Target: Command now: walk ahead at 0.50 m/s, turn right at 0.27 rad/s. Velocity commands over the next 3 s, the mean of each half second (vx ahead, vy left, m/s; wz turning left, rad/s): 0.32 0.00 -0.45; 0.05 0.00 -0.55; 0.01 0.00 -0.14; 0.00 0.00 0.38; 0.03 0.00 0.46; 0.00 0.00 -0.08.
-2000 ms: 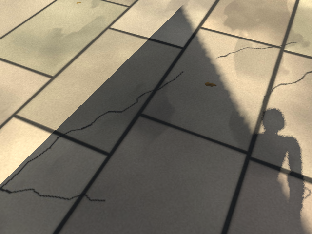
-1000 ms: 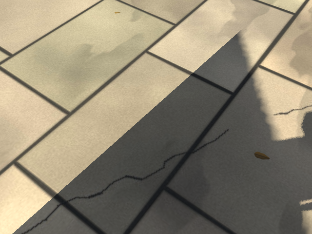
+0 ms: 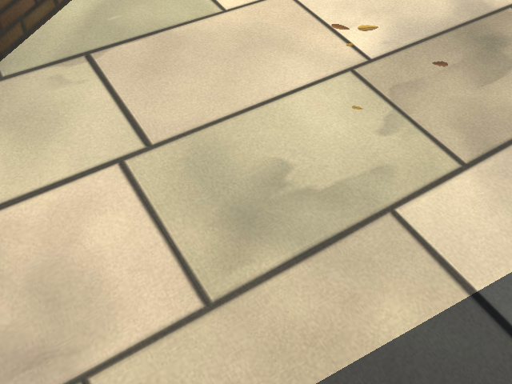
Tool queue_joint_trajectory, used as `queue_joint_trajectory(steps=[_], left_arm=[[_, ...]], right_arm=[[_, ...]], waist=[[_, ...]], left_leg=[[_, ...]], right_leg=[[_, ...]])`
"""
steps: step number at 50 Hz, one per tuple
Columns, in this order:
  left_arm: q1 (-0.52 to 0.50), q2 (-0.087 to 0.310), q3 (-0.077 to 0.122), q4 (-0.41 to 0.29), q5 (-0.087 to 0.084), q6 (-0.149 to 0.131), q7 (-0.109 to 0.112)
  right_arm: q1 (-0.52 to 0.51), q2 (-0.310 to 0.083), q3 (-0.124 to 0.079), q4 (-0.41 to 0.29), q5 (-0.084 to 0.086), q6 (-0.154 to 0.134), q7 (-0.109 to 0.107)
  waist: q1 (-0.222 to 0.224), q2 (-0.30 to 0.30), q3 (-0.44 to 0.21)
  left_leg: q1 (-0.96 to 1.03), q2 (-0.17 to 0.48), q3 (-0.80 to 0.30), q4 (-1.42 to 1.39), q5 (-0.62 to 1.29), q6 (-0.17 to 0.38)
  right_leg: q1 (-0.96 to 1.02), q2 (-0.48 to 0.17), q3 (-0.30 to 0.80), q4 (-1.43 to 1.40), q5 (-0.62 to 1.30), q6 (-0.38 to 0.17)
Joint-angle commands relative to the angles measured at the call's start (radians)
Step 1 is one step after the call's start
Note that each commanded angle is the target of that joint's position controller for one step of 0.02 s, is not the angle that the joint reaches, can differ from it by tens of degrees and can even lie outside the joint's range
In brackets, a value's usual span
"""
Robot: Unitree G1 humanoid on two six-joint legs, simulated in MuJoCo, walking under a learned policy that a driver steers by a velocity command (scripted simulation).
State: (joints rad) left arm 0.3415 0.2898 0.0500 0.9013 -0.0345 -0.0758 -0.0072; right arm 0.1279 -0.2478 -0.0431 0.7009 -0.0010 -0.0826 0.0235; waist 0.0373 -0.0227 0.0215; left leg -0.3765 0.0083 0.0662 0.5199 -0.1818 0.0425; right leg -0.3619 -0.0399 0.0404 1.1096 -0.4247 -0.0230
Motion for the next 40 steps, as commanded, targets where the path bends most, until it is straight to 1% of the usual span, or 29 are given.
queue_joint_trajectory(steps=[1,2,3,6,7,9,10,12,14,15,17,18,19,20,21,22,23,24,25,26,27,28,29,30,32,34,36,38,40], left_arm=[[-0.020,0.096,0.033,-0.078,0.003,0.003,0.008],[-0.007,0.074,0.031,-0.072,0.001,0.015,0.007],[-0.007,0.058,0.030,-0.073,0.000,0.025,0.007],[-0.063,0.046,0.033,-0.099,0.005,0.038,0.009],[-0.084,0.044,0.033,-0.107,0.008,0.037,0.006],[-0.132,0.034,0.030,-0.128,0.017,0.033,-0.004],[-0.166,0.024,0.025,-0.143,0.024,0.030,-0.011],[-0.244,0.001,0.014,-0.182,0.034,0.029,-0.028],[-0.271,0.009,0.016,-0.213,0.031,0.034,-0.044],[-0.272,0.021,0.020,-0.227,0.031,0.037,-0.051],[-0.229,0.059,0.036,-0.240,0.034,0.041,-0.060],[-0.165,0.085,0.049,-0.232,0.032,0.040,-0.061],[-0.053,0.126,0.072,-0.207,0.031,0.036,-0.055],[0.017,0.207,0.099,-0.201,0.035,0.037,-0.030],[-0.013,0.297,0.106,-0.219,0.044,0.044,-0.009],[-0.010,0.276,0.094,-0.265,0.056,0.037,-0.020],[-0.059,0.218,0.084,-0.286,0.047,0.037,-0.027],[-0.120,0.172,0.073,-0.287,0.024,0.039,-0.022],[-0.163,0.139,0.062,-0.293,0.013,0.045,-0.015],[-0.190,0.128,0.058,-0.300,0.020,0.051,-0.008],[-0.201,0.131,0.058,-0.310,0.034,0.056,-0.004],[-0.204,0.139,0.062,-0.316,0.042,0.058,-0.001],[-0.198,0.150,0.066,-0.318,0.044,0.058,0.004],[-0.187,0.162,0.071,-0.318,0.042,0.061,0.011],[-0.180,0.175,0.076,-0.324,0.033,0.072,0.025],[-0.192,0.173,0.075,-0.335,0.028,0.085,0.035],[-0.197,0.170,0.074,-0.343,0.030,0.095,0.040],[-0.191,0.169,0.075,-0.348,0.032,0.102,0.040],[-0.181,0.165,0.075,-0.352,0.032,0.108,0.037]], right_arm=[[0.091,-0.098,-0.035,-0.002,-0.007,-0.020,0.002],[0.079,-0.091,-0.038,0.007,-0.010,-0.029,0.002],[0.075,-0.094,-0.041,0.018,-0.012,-0.037,0.000],[0.100,-0.113,-0.051,0.053,-0.021,-0.044,-0.014],[0.110,-0.117,-0.052,0.063,-0.021,-0.042,-0.020],[0.088,-0.131,-0.053,0.068,-0.021,-0.035,-0.031],[0.081,-0.142,-0.055,0.068,-0.018,-0.029,-0.038],[0.107,-0.163,-0.060,0.080,-0.010,-0.015,-0.052],[0.132,-0.182,-0.065,0.091,0.002,0.003,-0.059],[0.132,-0.193,-0.069,0.093,0.010,0.013,-0.062],[0.105,-0.217,-0.079,0.084,0.027,0.031,-0.071],[0.088,-0.224,-0.082,0.077,0.033,0.040,-0.075],[0.072,-0.213,-0.079,0.070,0.037,0.047,-0.076],[0.117,-0.187,-0.068,0.065,0.017,0.041,-0.071],[0.215,-0.055,-0.030,0.037,-0.053,0.030,-0.055],[0.252,-0.111,-0.027,0.036,-0.022,0.015,-0.037],[0.143,-0.171,-0.043,0.022,0.018,0.015,-0.031],[0.080,-0.166,-0.042,0.003,0.018,0.021,-0.039],[0.060,-0.161,-0.044,0.013,0.002,0.034,-0.054],[0.063,-0.171,-0.049,0.008,-0.006,0.049,-0.062],[0.073,-0.169,-0.052,0.006,-0.009,0.061,-0.064],[0.085,-0.150,-0.049,0.006,-0.011,0.066,-0.065],[0.090,-0.134,-0.045,0.008,-0.013,0.067,-0.068],[0.082,-0.126,-0.042,0.006,-0.014,0.069,-0.072],[0.059,-0.122,-0.039,0.001,-0.013,0.074,-0.075],[0.030,-0.123,-0.039,-0.007,-0.008,0.080,-0.074],[0.002,-0.124,-0.039,-0.017,-0.005,0.077,-0.071],[-0.012,-0.126,-0.040,-0.024,-0.002,0.067,-0.065],[-0.013,-0.131,-0.043,-0.029,0.003,0.054,-0.057]], waist=[[-0.046,0.149,-0.062],[-0.032,0.143,-0.052],[-0.022,0.127,-0.038],[-0.024,0.088,-0.002],[-0.028,0.084,0.006],[-0.028,0.081,0.033],[-0.036,0.080,0.040],[-0.068,0.073,0.042],[-0.079,0.081,0.025],[-0.074,0.091,0.016],[-0.039,0.116,-0.025],[-0.005,0.120,-0.060],[0.055,0.088,-0.117],[0.080,-0.027,-0.180],[-0.041,-0.269,-0.267],[-0.003,-0.186,-0.499],[0.031,-0.060,-0.418],[0.009,-0.003,-0.288],[-0.016,0.038,-0.202],[-0.045,0.015,-0.164],[-0.063,-0.012,-0.151],[-0.071,-0.031,-0.151],[-0.071,-0.043,-0.159],[-0.066,-0.046,-0.170],[-0.055,-0.056,-0.191],[-0.045,-0.076,-0.179],[-0.033,-0.102,-0.153],[-0.021,-0.125,-0.142],[-0.012,-0.141,-0.145]], left_leg=[[0.284,0.264,-0.281,-0.323,0.038,0.144],[0.246,0.253,-0.236,-0.350,0.080,0.145],[0.227,0.250,-0.189,-0.368,0.134,0.147],[0.243,0.250,-0.089,-0.388,0.236,0.147],[0.257,0.248,-0.060,-0.391,0.250,0.144],[0.244,0.225,0.028,-0.374,0.393,0.124],[0.232,0.212,0.071,-0.361,0.452,0.114],[0.248,0.219,0.115,-0.324,0.542,0.106],[0.320,0.243,0.123,-0.270,0.591,0.103],[0.357,0.256,0.123,-0.235,0.623,0.097],[0.403,0.269,0.124,-0.121,0.777,0.077],[0.407,0.261,0.126,-0.018,0.841,0.062],[0.380,0.218,0.146,0.156,0.792,0.029],[0.213,0.147,0.153,0.414,0.497,-0.039],[-0.145,-0.019,0.105,0.764,-0.499,-0.106],[-0.241,-0.079,-0.139,0.948,-0.571,-0.116],[-0.298,-0.031,-0.183,0.942,-0.463,-0.095],[-0.333,0.004,-0.167,0.863,-0.366,-0.086],[-0.312,0.036,-0.165,0.789,-0.310,-0.090],[-0.253,0.047,-0.169,0.725,-0.276,-0.089],[-0.197,0.040,-0.161,0.684,-0.255,-0.088],[-0.170,0.029,-0.150,0.632,-0.242,-0.092],[-0.158,0.019,-0.145,0.580,-0.231,-0.099],[-0.156,0.011,-0.146,0.535,-0.218,-0.107],[-0.158,0.004,-0.159,0.467,-0.174,-0.122],[-0.152,-0.004,-0.169,0.405,-0.130,-0.127],[-0.137,-0.013,-0.174,0.339,-0.113,-0.127],[-0.111,-0.022,-0.177,0.273,-0.124,-0.121],[-0.076,-0.034,-0.176,0.196,-0.148,-0.108]], right_leg=[[-0.290,-0.104,0.063,0.062,0.138,-0.001],[-0.263,-0.105,0.060,0.057,0.167,0.004],[-0.266,-0.104,0.063,0.051,0.194,0.009],[-0.344,-0.098,0.092,-0.028,0.306,0.024],[-0.361,-0.093,0.095,-0.072,0.352,0.026],[-0.331,-0.076,0.055,-0.209,0.439,0.030],[-0.296,-0.068,0.016,-0.282,0.479,0.029],[-0.257,-0.050,-0.047,-0.377,0.520,0.024],[-0.252,-0.037,-0.071,-0.430,0.480,0.010],[-0.248,-0.028,-0.079,-0.449,0.436,-0.002],[-0.186,0.014,-0.113,-0.471,0.324,-0.036],[-0.113,0.046,-0.131,-0.499,0.291,-0.057],[0.034,0.086,-0.139,-0.599,0.374,-0.088],[0.256,0.016,-0.004,-0.643,0.740,-0.136],[0.549,-0.226,0.335,-0.518,1.302,-0.286],[0.649,-0.355,0.641,-0.627,1.102,-0.450],[0.573,-0.300,0.539,-0.687,0.902,-0.403],[0.445,-0.245,0.441,-0.715,0.732,-0.339],[0.311,-0.203,0.384,-0.745,0.633,-0.295],[0.199,-0.174,0.353,-0.769,0.584,-0.275],[0.126,-0.150,0.333,-0.787,0.568,-0.261],[0.092,-0.132,0.313,-0.790,0.595,-0.256],[0.080,-0.120,0.296,-0.786,0.625,-0.253],[0.082,-0.114,0.294,-0.781,0.629,-0.250],[0.091,-0.106,0.312,-0.778,0.522,-0.236],[0.072,-0.085,0.336,-0.789,0.335,-0.211],[0.053,-0.070,0.366,-0.799,0.197,-0.195],[0.061,-0.069,0.400,-0.791,0.169,-0.189],[0.094,-0.073,0.440,-0.767,0.205,-0.185]])
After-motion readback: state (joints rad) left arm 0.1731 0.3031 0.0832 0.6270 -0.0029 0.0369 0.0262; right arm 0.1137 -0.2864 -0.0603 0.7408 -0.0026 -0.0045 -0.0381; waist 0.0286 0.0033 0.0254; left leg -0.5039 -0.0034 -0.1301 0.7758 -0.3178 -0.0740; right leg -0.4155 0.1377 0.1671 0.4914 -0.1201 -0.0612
